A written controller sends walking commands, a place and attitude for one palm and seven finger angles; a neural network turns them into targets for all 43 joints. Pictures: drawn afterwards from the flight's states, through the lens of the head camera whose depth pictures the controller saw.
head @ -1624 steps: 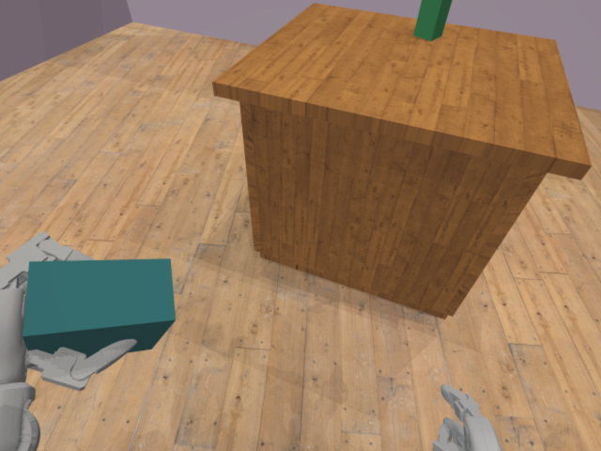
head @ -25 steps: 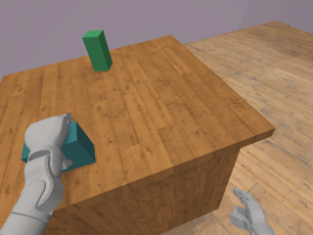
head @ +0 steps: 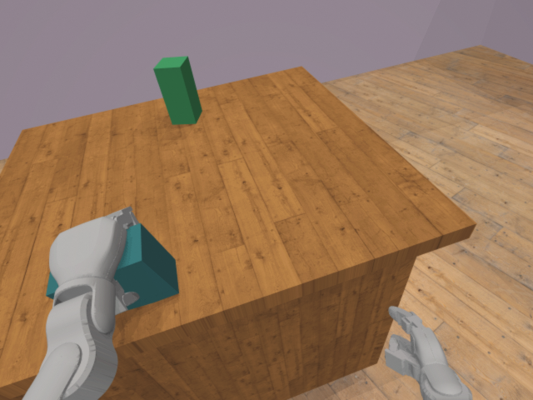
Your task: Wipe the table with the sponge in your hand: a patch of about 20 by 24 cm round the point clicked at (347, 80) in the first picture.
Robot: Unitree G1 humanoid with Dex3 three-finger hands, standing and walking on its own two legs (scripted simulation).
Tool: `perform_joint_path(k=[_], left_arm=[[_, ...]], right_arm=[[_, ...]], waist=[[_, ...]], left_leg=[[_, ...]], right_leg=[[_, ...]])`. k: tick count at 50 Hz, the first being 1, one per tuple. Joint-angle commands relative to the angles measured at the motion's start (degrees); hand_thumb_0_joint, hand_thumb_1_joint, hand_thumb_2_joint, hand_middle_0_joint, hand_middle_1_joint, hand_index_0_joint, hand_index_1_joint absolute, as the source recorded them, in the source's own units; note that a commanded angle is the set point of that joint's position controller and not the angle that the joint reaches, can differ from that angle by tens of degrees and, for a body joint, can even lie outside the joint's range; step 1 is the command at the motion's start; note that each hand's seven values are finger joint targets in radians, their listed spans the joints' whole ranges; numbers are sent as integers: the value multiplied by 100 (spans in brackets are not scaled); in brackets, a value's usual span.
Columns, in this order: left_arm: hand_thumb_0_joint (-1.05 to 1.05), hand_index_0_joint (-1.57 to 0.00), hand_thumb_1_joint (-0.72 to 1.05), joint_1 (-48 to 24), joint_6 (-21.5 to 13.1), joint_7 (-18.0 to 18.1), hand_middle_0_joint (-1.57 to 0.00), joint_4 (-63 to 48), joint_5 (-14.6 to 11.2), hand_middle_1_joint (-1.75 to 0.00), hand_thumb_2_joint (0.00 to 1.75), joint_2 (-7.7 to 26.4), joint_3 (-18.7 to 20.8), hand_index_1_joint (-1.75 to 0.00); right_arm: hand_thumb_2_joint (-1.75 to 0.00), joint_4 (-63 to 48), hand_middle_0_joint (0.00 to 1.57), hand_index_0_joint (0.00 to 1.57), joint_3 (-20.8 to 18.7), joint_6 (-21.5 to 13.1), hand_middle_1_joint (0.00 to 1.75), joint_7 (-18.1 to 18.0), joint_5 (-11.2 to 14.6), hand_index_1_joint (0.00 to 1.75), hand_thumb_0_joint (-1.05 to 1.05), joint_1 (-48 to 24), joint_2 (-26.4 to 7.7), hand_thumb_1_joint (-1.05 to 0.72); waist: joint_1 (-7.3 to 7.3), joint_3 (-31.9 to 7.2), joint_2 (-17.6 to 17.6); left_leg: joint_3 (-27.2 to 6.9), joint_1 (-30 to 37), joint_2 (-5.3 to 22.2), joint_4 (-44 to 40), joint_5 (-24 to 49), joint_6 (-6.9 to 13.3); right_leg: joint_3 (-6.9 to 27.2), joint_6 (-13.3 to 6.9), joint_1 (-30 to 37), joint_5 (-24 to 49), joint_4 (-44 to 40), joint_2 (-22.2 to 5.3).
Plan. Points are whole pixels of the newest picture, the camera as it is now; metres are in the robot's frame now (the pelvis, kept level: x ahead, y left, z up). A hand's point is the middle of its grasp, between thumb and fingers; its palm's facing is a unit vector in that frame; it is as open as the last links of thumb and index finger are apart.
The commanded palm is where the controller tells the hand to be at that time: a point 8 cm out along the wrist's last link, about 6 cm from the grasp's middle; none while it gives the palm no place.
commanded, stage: slide across to the third lane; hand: left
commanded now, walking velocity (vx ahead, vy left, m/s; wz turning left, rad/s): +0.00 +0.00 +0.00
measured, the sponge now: (126, 280) +0.24 +0.26 +0.08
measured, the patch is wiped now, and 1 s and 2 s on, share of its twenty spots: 0.65 0.75 0.90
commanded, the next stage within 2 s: wipe forward along the third lane in 0.54 s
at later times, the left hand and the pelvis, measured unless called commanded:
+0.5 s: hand (164, 249) +0.26 +0.19 +0.13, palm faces +0.16 -0.19 -0.97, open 9.9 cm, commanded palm +0.23 +0.18 +0.19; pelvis -0.01 -0.02 +0.00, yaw +0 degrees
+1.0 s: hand (179, 234) +0.30 +0.19 +0.12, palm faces +0.05 -0.06 -1.00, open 9.9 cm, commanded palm +0.27 +0.20 +0.17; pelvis -0.03 -0.05 +0.00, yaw -1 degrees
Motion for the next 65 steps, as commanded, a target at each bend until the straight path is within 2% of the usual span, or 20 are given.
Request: perform_joint_path(k=[1,3,6,10,11,12,14,17,21,22,32,36,38,41,44,46,47,51,53,65], left_arm=[[0,-120,10,-1080,19,-155,-120,-580,-291,-160,130,140,-219,-160],[0,-120,10,-1196,9,-179,-120,-438,-255,-160,130,-43,-480,-160],[0,-120,10,-1446,29,-216,-120,-553,-223,-160,130,116,-403,-160],[0,-120,10,-1644,15,-237,-120,-436,-216,-160,130,64,-491,-160],[0,-120,10,-1844,39,-215,-120,-532,-182,-160,130,211,-372,-160],[0,-120,10,-2060,48,-197,-120,-498,-157,-160,130,25,-574,-160],[0,-120,10,-1941,67,-176,-120,-264,-199,-160,130,54,-502,-160],[0,-120,10,-2253,120,-90,-120,-442,-145,-160,130,277,-298,-160],[0,-120,10,-2306,188,-53,-120,-560,-200,-160,130,408,-144,-160],[0,-120,10,-2411,215,-48,-120,-407,-203,-160,130,166,-379,-160],[0,-120,10,-2941,308,2,-120,-117,-180,-160,130,58,-597,-160],[0,-120,10,-3117,388,37,-120,338,-147,-160,130,600,-117,-160],[0,-120,10,-3145,445,24,-120,886,-135,-160,130,435,-268,-160],[0,-120,10,-3617,449,8,-120,1183,-55,-160,130,839,-13,-160],[0,-120,10,-3751,496,-71,-120,1908,2,-160,130,698,-191,-160],[0,-120,10,-3916,481,-96,-120,2133,63,-160,130,1118,104,-160],[0,-120,10,-3962,487,-134,-120,2264,58,-160,130,877,-120,-160],[0,-120,10,-3932,195,-234,-120,2604,-73,-160,130,1318,333,-160],[0,-120,10,-3891,9,-267,-120,2745,-104,-160,130,1091,173,-160],[0,-120,10,-4494,-606,-155,-120,4088,-103,-160,130,1386,317,-160]], right_arm=[[-90,-1062,20,20,-156,-380,30,-84,38,30,0,-1358,-417,-90],[-90,-1015,20,20,-163,-444,30,-73,7,30,0,-1235,-422,-90],[-90,-1015,20,20,-141,-460,30,-73,16,30,0,-1413,-405,-90],[-90,-937,20,20,-148,-447,30,-42,-11,30,0,-1320,-390,-90],[-90,-973,20,20,-117,-481,30,-54,21,30,0,-1499,-374,-90],[-90,-986,20,20,-96,-518,30,-39,2,30,0,-1369,-341,-90],[-90,-875,20,20,-127,-457,30,-31,-9,30,0,-1361,-381,-90],[-90,-944,20,20,-93,-477,30,-30,-14,30,0,-1412,-331,-90],[-90,-936,20,20,-73,-357,30,-16,6,30,0,-1607,-339,-90],[-90,-937,20,20,-64,-362,30,-14,-3,30,0,-1506,-301,-90],[-90,-918,20,20,-96,-302,30,-53,47,30,0,-1556,-334,-90],[-90,-824,20,20,-86,-219,30,-134,62,30,0,-1602,-406,-90],[-90,-749,20,20,-88,-236,30,-174,64,30,0,-1535,-411,-90],[-90,-719,20,20,-83,-257,30,-252,67,30,0,-1540,-447,-90],[-90,-616,20,20,-95,-277,30,-301,55,30,0,-1439,-487,-90],[-90,-590,20,20,-102,-316,30,-301,66,30,0,-1441,-532,-90],[-90,-624,20,20,-106,-341,30,-301,53,30,0,-1429,-506,-90],[-90,-549,20,20,-150,-369,30,-328,47,30,0,-1224,-585,-90],[-90,-574,20,20,-168,-399,30,-338,36,30,0,-1124,-583,-90],[-90,-352,20,20,-304,-463,30,-467,49,30,0,-606,-740,-90]], waist=[[-144,-548,-847],[-160,-642,-774],[-130,-646,-814],[-110,-692,-884],[-98,-732,-844],[-113,-780,-796],[-106,-634,-892],[-39,-925,-962],[-37,-800,-736],[-80,-783,-770],[-180,-918,-781],[-177,-819,-790],[-228,-584,-940],[-219,-690,-862],[-273,-636,-987],[-225,-789,-922],[-242,-851,-1033],[-280,-988,-1133],[-328,-872,-1183],[-484,-823,-1251]], left_leg=[[-380,-102,228,-389,1277,45],[-366,-73,219,-368,1405,35],[-376,-43,202,-408,1321,55],[-346,-44,205,-436,1421,32],[-362,-6,204,-456,1325,40],[-304,-38,187,-424,1377,36],[-314,-52,206,-473,1360,19],[-250,-52,162,-414,1470,32],[-244,-34,169,-492,1433,5],[-177,-95,167,-470,1422,9],[-103,-108,108,-419,1212,33],[-88,-223,86,-456,962,15],[-57,-352,88,-423,879,8],[-47,-376,41,-400,700,15],[-12,-527,38,-363,627,-6],[-47,-573,10,-297,606,-6],[-5,-658,9,-261,631,-1],[-74,-815,20,-114,631,-4],[-88,-936,39,-81,624,-5],[-151,-1454,39,153,247,-35]], right_leg=[[452,-132,435,842,-368,-35],[298,-109,502,939,-335,-91],[480,-141,576,915,-389,-55],[288,-98,674,1000,-378,-103],[485,-143,666,856,-398,-54],[324,-122,690,877,-362,-114],[323,-112,677,903,-428,-92],[429,-134,925,1058,-382,-116],[625,-173,922,1035,-465,-60],[473,-139,928,995,-457,-117],[652,-111,974,781,-570,-154],[908,-109,954,509,-699,-155],[833,-69,825,353,-747,-190],[1060,-71,829,41,-842,-232],[1003,-23,788,-72,-862,-284],[1252,-49,869,-151,-869,-314],[1145,-12,961,-64,-813,-365],[1478,2,1082,134,-830,-428],[1388,25,1008,252,-786,-457],[1663,74,701,-268,-866,-593]])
